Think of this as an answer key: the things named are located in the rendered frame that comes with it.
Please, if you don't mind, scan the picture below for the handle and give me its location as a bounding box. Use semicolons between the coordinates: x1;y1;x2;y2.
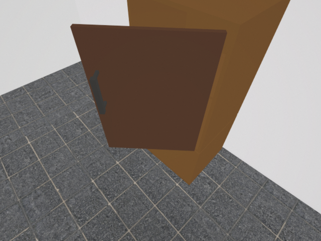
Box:
89;70;107;114

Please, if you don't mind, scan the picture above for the cupboard door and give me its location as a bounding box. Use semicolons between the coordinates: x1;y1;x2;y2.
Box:
70;24;227;151

